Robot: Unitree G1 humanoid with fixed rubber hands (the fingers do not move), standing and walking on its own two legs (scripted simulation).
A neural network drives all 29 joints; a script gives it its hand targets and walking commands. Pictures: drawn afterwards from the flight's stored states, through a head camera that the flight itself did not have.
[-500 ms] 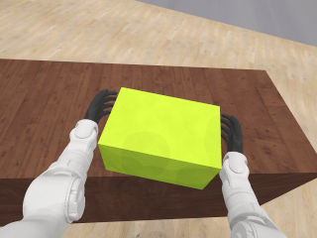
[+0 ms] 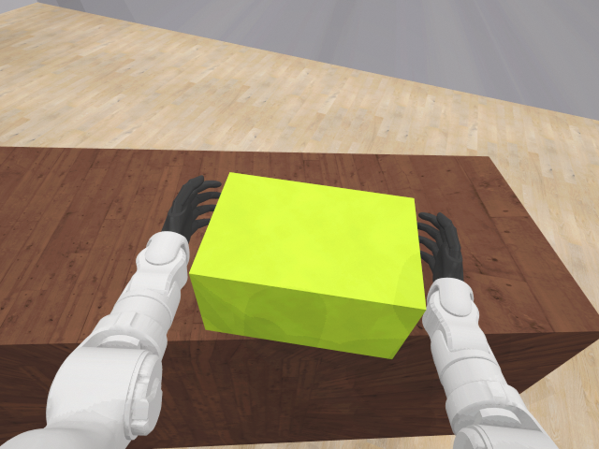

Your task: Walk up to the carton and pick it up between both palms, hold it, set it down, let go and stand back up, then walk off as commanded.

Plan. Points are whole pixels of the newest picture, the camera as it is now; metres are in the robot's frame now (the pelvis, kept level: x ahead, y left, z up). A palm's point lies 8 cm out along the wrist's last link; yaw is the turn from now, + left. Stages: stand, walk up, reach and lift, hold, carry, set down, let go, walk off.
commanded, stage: reach and lift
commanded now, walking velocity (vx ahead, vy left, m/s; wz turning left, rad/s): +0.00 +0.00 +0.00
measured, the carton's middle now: (309, 264) +0.39 +0.00 +0.03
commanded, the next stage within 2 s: hold in 1.98 s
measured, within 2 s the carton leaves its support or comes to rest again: neither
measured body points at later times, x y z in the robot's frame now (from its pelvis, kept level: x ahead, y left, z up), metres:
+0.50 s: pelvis -0.01 -0.01 +0.00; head -0.03 +0.02 +0.45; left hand +0.39 +0.18 +0.12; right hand +0.36 -0.20 +0.11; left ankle +0.03 +0.11 -0.75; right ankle -0.03 -0.13 -0.75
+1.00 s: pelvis -0.01 -0.02 +0.00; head -0.05 +0.01 +0.45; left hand +0.36 +0.18 +0.15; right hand +0.35 -0.20 +0.14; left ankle +0.03 +0.11 -0.75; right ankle -0.03 -0.13 -0.75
